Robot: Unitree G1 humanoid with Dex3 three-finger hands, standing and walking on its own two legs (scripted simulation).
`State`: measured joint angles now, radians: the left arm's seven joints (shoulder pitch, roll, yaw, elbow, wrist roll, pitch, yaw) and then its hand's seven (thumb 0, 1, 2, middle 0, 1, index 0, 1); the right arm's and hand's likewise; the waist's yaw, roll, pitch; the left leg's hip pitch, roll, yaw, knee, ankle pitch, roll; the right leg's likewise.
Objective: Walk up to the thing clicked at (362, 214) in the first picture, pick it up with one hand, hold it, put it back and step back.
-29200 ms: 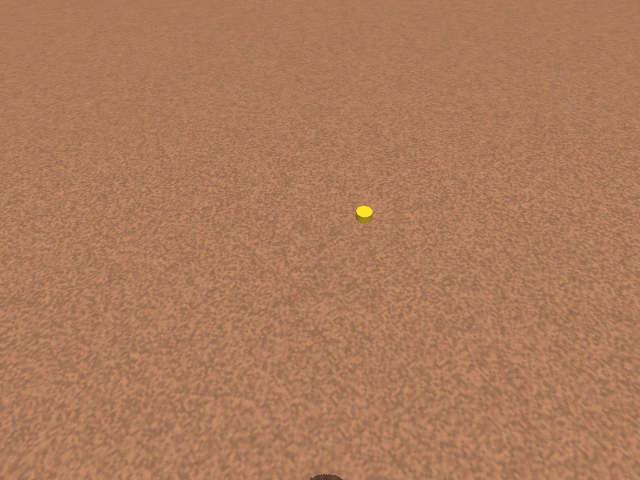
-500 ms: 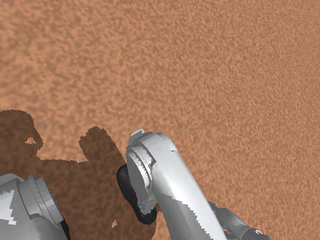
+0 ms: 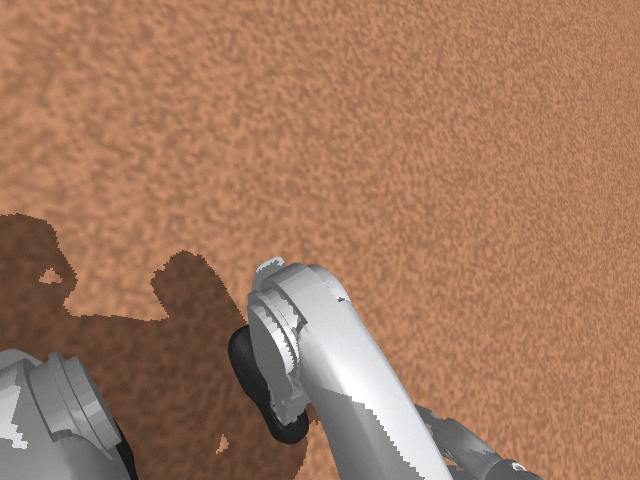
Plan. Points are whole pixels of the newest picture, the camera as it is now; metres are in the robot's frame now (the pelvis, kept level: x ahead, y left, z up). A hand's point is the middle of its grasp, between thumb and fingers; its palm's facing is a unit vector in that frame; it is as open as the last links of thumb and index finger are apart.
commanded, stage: open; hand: left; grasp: from above
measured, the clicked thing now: out of the picture +0.45 +0.34 -0.30
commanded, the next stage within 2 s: withdraw in 0.26 s
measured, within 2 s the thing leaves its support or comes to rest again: neither
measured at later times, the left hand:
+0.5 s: hand out of the picture +0.45 +0.32 -0.26, palm faces -0.40 -0.17 -0.90, open 14.2 cm
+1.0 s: hand out of the picture +0.43 +0.34 -0.10, palm faces -0.46 -0.14 -0.88, open 14.0 cm
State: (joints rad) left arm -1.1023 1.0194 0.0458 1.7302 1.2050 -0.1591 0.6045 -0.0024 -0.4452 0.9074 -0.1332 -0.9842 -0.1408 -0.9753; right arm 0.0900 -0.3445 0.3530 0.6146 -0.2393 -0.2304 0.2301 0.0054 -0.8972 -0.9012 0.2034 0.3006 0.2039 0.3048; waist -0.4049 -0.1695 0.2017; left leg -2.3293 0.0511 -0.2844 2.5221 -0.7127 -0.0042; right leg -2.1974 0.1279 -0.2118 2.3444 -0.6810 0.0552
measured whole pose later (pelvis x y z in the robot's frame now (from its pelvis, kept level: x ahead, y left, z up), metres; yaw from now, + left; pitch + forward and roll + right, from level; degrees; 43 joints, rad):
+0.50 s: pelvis +0.00 +0.00 +0.00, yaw +0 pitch +27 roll -15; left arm -1.09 1.03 0.07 1.68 1.22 -0.19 0.60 0.00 -0.51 0.98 -0.07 -1.01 -0.07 -1.01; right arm 0.10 -0.34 0.36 0.61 -0.25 -0.23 0.22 0.01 -0.89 -0.90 0.20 0.30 0.20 0.30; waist -0.40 -0.18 0.21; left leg -2.33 0.05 -0.29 2.52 -0.71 -0.01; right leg -2.20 0.13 -0.22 2.34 -0.68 0.05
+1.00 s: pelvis -0.01 -0.01 +0.04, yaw +7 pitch +32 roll -9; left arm -1.00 0.72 -0.07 1.35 1.08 -0.04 0.20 0.00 -0.50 1.01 -0.08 -1.01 -0.07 -1.01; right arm 0.14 -0.31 0.13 0.64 -0.10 -0.05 0.19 0.01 -0.89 -0.90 0.20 0.30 0.20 0.30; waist -0.23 0.01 -0.05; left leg -2.27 0.04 -0.16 2.35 -0.65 0.00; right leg -2.16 0.08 -0.12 2.26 -0.67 0.03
